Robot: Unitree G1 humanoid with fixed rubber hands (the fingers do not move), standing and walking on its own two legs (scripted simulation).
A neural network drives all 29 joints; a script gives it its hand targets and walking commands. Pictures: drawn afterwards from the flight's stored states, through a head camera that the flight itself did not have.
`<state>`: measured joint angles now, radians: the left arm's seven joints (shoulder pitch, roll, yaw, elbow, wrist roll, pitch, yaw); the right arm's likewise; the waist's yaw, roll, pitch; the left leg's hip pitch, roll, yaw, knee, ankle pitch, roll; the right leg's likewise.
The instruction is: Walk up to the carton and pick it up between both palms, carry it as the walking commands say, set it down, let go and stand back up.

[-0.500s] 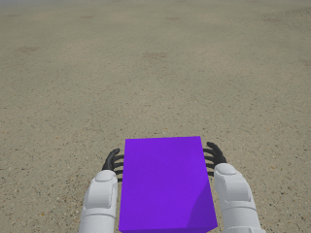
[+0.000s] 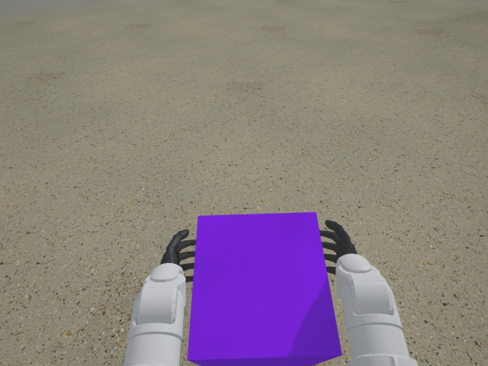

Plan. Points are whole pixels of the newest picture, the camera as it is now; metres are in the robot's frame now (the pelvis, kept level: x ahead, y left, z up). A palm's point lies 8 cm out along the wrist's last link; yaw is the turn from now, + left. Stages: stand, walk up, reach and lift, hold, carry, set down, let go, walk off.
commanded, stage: carry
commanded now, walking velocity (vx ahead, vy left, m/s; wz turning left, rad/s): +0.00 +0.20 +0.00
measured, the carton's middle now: (258, 297) +0.28 +0.00 -0.04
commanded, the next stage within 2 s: none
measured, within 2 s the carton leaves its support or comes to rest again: neither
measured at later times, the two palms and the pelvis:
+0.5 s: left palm (121, 300) +0.24 +0.21 +0.05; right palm (308, 286) +0.25 -0.08 +0.06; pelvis -0.02 +0.06 -0.02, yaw +2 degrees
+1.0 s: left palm (55, 323) +0.20 +0.28 +0.07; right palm (263, 319) +0.20 +0.00 +0.07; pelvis -0.07 +0.15 -0.01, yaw -1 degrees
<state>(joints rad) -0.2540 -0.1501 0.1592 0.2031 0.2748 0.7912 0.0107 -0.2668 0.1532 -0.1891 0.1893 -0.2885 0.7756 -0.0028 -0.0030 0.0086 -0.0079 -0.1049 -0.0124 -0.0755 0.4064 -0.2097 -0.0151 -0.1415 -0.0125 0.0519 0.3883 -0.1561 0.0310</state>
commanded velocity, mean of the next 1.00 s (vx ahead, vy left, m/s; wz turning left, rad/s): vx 0.00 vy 0.20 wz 0.00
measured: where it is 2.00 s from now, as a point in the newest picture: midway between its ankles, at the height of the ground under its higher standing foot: outside the picture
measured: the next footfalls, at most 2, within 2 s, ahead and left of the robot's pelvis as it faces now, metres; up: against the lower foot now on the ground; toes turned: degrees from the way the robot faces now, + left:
right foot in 0.86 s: -0.04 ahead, +0.03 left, +0.00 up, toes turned -10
left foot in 1.18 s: -0.01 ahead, +0.36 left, +0.00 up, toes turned +7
